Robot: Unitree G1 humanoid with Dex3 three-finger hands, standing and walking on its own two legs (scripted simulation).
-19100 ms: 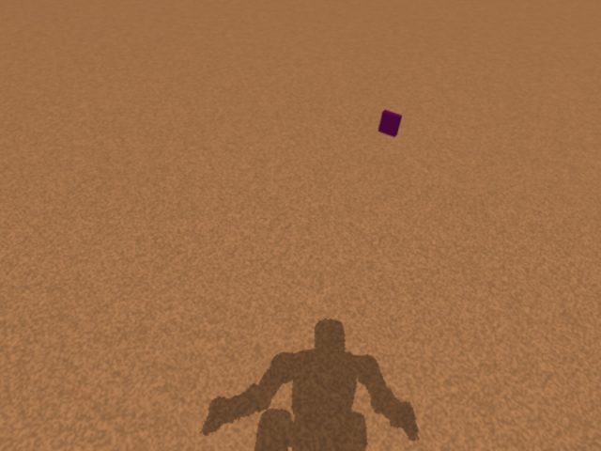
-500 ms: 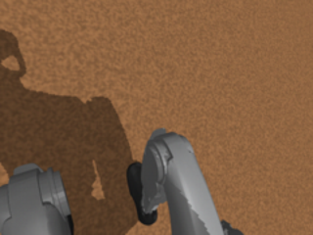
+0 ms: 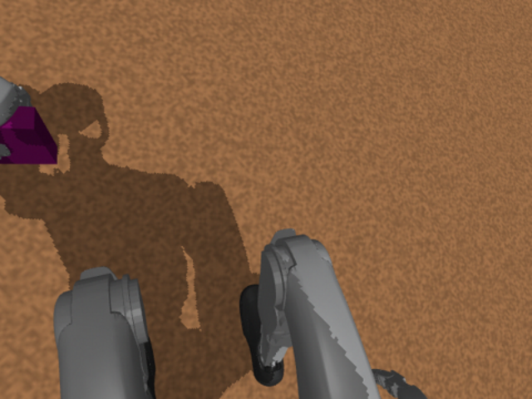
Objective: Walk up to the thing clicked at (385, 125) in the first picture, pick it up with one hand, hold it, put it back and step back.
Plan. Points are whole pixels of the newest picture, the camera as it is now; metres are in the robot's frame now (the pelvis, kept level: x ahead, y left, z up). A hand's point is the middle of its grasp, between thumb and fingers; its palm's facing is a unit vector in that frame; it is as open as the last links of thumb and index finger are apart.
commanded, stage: settle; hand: left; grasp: from above
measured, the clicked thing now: (1, 137) +0.52 +0.28 -0.19
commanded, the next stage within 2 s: lift in 0.02 s
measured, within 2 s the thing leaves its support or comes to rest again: neither
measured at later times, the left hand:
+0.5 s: hand out of the picture +0.48 +0.29 -0.08, palm faces -0.51 -0.04 -0.86, open 6.9 cm
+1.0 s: hand out of the picture +0.40 +0.28 +0.11, palm faces -0.45 -0.07 -0.89, open 6.8 cm
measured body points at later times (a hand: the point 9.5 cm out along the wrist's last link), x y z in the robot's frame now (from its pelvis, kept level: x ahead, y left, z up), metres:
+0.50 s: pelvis +0.00 +0.00 +0.04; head +0.22 +0.07 +0.42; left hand +0.50 +0.29 -0.03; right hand +0.05 -0.27 -0.06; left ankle +0.08 +0.11 -0.33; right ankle +0.12 -0.14 -0.33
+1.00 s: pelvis +0.01 +0.00 +0.19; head +0.15 +0.04 +0.61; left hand +0.41 +0.28 +0.16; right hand +0.14 -0.25 +0.06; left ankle +0.08 +0.11 -0.33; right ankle +0.12 -0.14 -0.33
